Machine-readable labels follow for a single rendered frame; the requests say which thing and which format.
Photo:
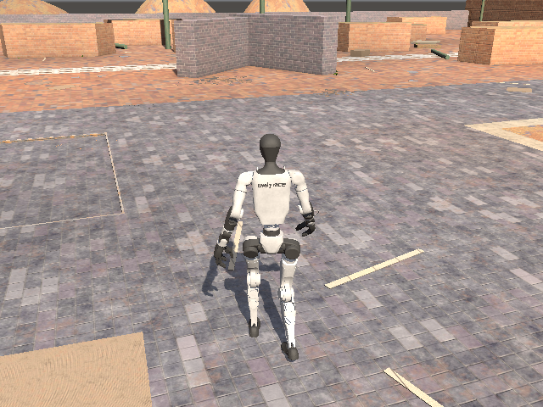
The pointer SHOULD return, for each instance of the left robot forearm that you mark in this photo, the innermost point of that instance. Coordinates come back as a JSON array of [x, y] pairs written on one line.
[[227, 229]]

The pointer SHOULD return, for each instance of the right robot forearm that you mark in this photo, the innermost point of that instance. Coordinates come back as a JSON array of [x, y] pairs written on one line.
[[309, 218]]

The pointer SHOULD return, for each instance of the right robot hand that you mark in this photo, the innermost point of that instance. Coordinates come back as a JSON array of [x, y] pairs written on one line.
[[309, 231]]

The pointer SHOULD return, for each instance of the robot right upper arm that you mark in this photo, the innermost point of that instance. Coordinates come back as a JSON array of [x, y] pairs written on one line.
[[298, 179]]

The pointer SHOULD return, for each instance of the left robot shin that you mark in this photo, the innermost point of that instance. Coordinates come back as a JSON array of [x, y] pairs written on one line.
[[253, 300]]

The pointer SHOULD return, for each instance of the left robot hand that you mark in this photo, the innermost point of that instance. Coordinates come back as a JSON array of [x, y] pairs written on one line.
[[219, 256]]

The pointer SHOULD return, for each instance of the robot left upper arm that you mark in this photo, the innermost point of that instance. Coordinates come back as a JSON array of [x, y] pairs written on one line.
[[240, 191]]

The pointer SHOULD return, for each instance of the robot head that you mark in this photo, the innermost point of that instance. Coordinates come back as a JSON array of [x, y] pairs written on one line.
[[269, 148]]

